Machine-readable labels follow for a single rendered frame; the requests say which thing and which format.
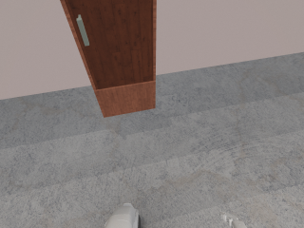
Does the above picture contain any left robot shin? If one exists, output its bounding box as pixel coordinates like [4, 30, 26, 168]
[123, 203, 133, 207]

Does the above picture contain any robot right hand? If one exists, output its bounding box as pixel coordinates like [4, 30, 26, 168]
[219, 212, 247, 228]

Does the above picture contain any handle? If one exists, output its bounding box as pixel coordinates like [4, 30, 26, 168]
[76, 14, 89, 46]

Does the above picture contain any cupboard door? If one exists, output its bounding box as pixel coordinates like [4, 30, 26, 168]
[65, 0, 154, 90]

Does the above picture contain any robot left thigh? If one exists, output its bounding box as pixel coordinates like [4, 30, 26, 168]
[104, 206, 139, 228]

